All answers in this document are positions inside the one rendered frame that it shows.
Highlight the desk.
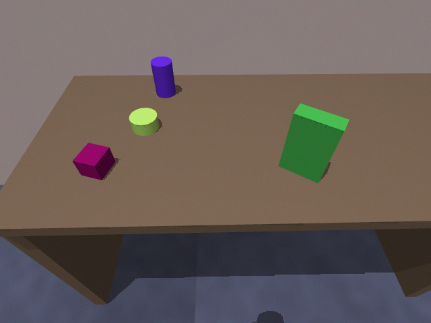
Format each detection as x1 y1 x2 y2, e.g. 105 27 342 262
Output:
0 73 431 305

